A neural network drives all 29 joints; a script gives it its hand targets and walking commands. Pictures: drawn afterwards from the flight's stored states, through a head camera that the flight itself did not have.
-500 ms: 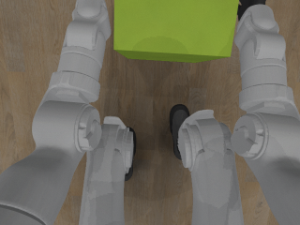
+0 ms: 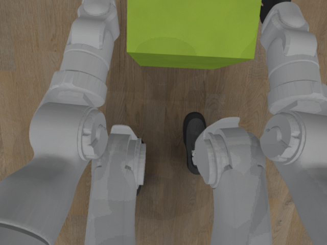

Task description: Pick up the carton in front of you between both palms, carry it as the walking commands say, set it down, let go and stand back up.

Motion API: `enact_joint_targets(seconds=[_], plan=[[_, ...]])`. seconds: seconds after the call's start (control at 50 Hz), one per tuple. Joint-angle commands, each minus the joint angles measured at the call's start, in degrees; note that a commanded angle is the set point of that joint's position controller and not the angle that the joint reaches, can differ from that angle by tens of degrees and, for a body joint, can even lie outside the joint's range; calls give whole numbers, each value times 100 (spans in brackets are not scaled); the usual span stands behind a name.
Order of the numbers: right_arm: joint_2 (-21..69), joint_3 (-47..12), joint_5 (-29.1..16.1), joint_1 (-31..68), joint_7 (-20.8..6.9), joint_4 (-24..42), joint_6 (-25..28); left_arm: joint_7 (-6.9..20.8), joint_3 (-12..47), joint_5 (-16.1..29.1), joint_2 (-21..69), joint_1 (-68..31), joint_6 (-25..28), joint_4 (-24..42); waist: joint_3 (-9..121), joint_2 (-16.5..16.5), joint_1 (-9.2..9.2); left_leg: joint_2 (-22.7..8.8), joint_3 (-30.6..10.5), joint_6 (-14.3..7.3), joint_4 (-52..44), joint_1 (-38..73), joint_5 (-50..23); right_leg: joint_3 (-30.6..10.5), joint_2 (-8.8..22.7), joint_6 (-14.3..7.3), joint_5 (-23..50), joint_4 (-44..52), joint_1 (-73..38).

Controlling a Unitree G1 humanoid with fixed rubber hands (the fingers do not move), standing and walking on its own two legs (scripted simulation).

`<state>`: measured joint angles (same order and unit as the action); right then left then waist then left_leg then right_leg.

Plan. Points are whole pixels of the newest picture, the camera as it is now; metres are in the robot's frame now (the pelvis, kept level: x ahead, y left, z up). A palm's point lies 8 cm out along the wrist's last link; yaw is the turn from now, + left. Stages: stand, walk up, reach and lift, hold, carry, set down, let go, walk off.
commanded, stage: set down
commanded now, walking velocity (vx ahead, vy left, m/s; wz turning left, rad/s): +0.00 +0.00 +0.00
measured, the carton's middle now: (185, 15) +0.53 -0.08 -0.23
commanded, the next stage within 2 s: let go in 1.94 s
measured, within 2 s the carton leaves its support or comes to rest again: rests again in 0.24 s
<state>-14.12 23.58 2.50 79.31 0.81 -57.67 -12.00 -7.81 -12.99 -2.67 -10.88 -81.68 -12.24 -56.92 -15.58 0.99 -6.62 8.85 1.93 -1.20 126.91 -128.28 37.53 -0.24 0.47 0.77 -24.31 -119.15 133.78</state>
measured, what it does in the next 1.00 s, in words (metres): stands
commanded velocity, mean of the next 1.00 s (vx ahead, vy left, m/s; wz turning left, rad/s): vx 0.00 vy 0.00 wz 0.00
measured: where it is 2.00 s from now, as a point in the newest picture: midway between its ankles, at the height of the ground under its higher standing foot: (163, 165)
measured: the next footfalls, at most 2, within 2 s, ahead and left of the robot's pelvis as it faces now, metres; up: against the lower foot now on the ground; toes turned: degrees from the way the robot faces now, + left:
none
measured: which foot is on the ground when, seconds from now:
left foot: down 0.00-1.00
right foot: down 0.00-1.00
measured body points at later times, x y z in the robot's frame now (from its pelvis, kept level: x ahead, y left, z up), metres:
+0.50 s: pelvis +0.00 +0.00 -0.01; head +0.37 -0.01 +0.25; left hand +0.57 +0.08 -0.18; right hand +0.53 -0.23 -0.18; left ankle +0.09 +0.09 -0.34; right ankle +0.15 -0.12 -0.34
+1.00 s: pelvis -0.01 -0.01 -0.01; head +0.36 -0.02 +0.25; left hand +0.58 +0.12 -0.16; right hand +0.53 -0.27 -0.16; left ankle +0.09 +0.09 -0.34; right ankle +0.15 -0.12 -0.34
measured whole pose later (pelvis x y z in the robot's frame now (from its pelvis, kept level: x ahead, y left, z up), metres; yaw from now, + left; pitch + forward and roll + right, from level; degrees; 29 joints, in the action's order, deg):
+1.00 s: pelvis -0.01 -0.01 -0.01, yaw +0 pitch +35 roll -1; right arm -23.1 13.8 -11.9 80.3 3.8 -65.0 -2.0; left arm -5.3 -0.3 11.5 -22.7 -85.0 -7.1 -61.2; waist -21.3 0.9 -4.8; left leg 7.9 1.4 -0.2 129.0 -125.6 38.0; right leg 1.0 0.7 -0.4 -24.2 -121.1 131.5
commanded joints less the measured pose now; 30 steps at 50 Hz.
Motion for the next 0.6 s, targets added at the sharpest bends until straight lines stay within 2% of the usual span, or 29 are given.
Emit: enact_joint_targets(seconds=[0.0,0.02,0.04,0.06,0.08,0.1,0.12,0.14,0.16,0.18,0.2,0.22,0.24,0.26,0.28,0.3,0.32,0.34,0.36,0.38,0.4,0.42,0.44,0.46,0.48,0.52,0.54,0.56,0.58], plan=[[4749,-1508,-473,2789,-1353,387,107,1408,1563,331,4537,-3254,286,663,5481,839,-21,-35,-242,56,-1438,1305,-1452,86,-457,-131,1440,139,-3651],[4817,-1624,-517,2837,-1338,459,95,1374,1528,378,4388,-3243,338,707,5519,610,61,-26,-282,66,-1300,1716,-1613,17,-453,-162,1381,153,-3534],[4629,-1546,-519,2764,-1328,345,146,1359,1572,411,4453,-3162,313,645,5441,801,-94,-35,-301,96,-1507,1517,-1461,148,-411,-163,1539,116,-3618],[4885,-1445,-374,2563,-1351,142,141,1407,1558,367,4662,-3036,354,714,5390,599,-177,34,-323,32,-1549,1463,-1436,227,-505,-136,1483,77,-3566],[4744,-1438,-428,2837,-1312,167,132,1429,1402,226,4337,-3110,322,427,5279,782,68,-89,-323,17,-1306,1466,-1388,50,-400,-131,1318,-6,-3486],[4639,-1491,-430,2863,-1318,259,191,1453,1252,129,4511,-2979,317,498,5222,743,168,-7,-297,-9,-1475,1351,-1532,129,-482,-143,1389,45,-3371],[4777,-1481,-359,2731,-1341,140,169,1440,1423,258,4474,-3010,316,371,5238,611,-40,-46,-338,-13,-1355,1458,-1480,103,-470,-127,1430,-1,-3542],[4727,-1432,-409,2800,-1337,7,164,1449,1250,170,4510,-3081,339,329,5021,745,208,-58,-240,6,-1311,1260,-1544,-44,-433,-181,1450,109,-3450],[4755,-1386,-373,2645,-1302,74,167,1478,1254,185,4378,-3003,327,296,4962,565,-57,-27,-343,43,-1353,1316,-1396,69,-493,-136,1353,109,-3500],[4668,-1277,-328,2623,-1286,-254,154,1492,1268,100,4308,-2881,358,325,4995,621,69,-33,-347,3,-1332,1226,-1373,83,-480,-109,1377,54,-3477],[4786,-1294,-268,2408,-1314,-118,187,1520,1367,259,4463,-3059,383,464,4964,530,-149,-5,-388,-30,-1420,1192,-1355,142,-495,-175,1371,65,-3488],[4636,-1204,-175,2489,-1304,-152,224,1530,1299,162,4471,-2964,338,185,4781,676,-176,-52,-443,7,-1351,1066,-1566,-15,-463,-224,1565,58,-3480],[4632,-1149,-221,2334,-1297,-222,232,1527,1428,257,4347,-2920,409,451,4842,644,-250,-81,-499,28,-1346,1169,-1729,49,-452,-189,1701,-10,-3458],[4544,-1297,-314,2349,-1231,-230,327,1544,1321,277,4537,-2951,420,288,4825,828,-110,38,-335,67,-1213,1134,-1455,0,-528,-239,1586,51,-3521],[4369,-1170,-282,2324,-1217,-366,317,1529,1389,270,4407,-2722,395,88,4690,948,-84,-68,-359,114,-1291,1058,-1600,21,-445,-190,1610,-10,-3524],[4475,-1191,-304,2630,-1234,-335,326,1529,1250,148,4364,-3000,436,237,4673,729,108,-67,-421,26,-1250,968,-1621,-48,-489,-186,1595,-39,-3450],[4525,-1222,-332,2299,-1264,-288,330,1531,1275,162,4324,-2891,477,393,4664,795,-181,-86,-452,63,-1240,1067,-1656,-61,-516,-241,1648,21,-3450],[4404,-1206,-304,2409,-1248,-236,364,1518,1535,279,4241,-2904,457,238,4505,874,-147,-134,-502,97,-1266,1100,-1584,-33,-426,-202,1688,-98,-3638],[4431,-1191,-234,2399,-1226,-233,361,1531,1217,104,4210,-2911,476,275,4466,725,5,-58,-435,23,-1188,817,-1639,-100,-435,-221,1740,-100,-3446],[4121,-1128,-215,2434,-1240,-132,403,1499,1218,119,3969,-2602,446,101,4390,814,-60,-131,-530,-3,-1340,969,-1585,43,-431,-199,1431,-181,-3138],[4211,-973,-113,2264,-1268,-416,346,1507,1298,2,4094,-2630,423,65,4379,828,-36,-80,-546,38,-1341,1024,-1824,-7,-433,-213,1561,-134,-3177],[3965,-1026,-319,2524,-1237,-337,364,1467,1211,108,3833,-2877,417,248,4435,874,-58,-97,-541,103,-1217,1171,-1603,-80,-423,-229,1412,-155,-3155],[4179,-1011,-206,2370,-1242,-394,311,1442,1175,98,3827,-2980,420,157,4472,701,9,-88,-463,61,-1193,1245,-1443,-91,-438,-227,1282,-99,-3265],[4069,-882,-154,2474,-1272,-421,283,1445,1083,-44,3870,-2877,377,26,4275,729,84,-110,-483,-34,-1205,1095,-1573,-84,-430,-194,1203,-141,-2968],[3911,-793,-31,2401,-1250,-361,332,1466,1124,65,3846,-2854,372,-48,4236,647,-312,-95,-551,25,-1193,1020,-1387,-29,-448,-234,1151,-68,-3096],[3455,-844,-70,2228,-1171,-286,352,1383,920,-139,3220,-2501,392,-33,4061,682,186,-132,-512,91,-1310,1012,-1485,-103,-355,-147,1317,-92,-3182],[3069,-493,18,2134,-1099,-475,396,1315,812,-74,3065,-2491,399,-163,4251,687,-86,-185,-540,47,-1303,1116,-1412,34,-309,-116,1229,-219,-3175],[2686,-464,-33,1875,-981,-516,437,1191,677,-168,2321,-2414,453,-122,4225,677,29,-265,-515,68,-1281,1433,-1464,-65,-318,-65,1035,-137,-3154],[1784,-293,105,1912,-733,-583,583,1050,543,-67,1830,-2217,522,-223,4359,505,-138,-171,-500,148,-1313,1247,-1279,66,-343,-56,1172,-88,-3324]])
